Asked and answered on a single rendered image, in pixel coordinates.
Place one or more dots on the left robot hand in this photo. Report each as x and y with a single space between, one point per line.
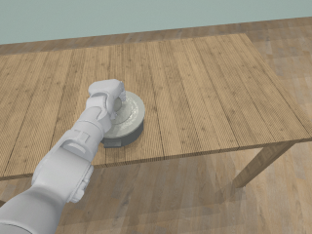
114 87

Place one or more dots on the knob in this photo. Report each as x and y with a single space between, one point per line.
117 104

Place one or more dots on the pot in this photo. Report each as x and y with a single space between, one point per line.
122 141

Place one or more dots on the lid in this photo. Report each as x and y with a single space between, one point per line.
129 117

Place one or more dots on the table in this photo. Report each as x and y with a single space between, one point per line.
201 95

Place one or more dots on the robot left forearm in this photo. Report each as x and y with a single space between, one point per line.
88 131

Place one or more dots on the left robot upper arm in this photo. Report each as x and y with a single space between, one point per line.
37 210

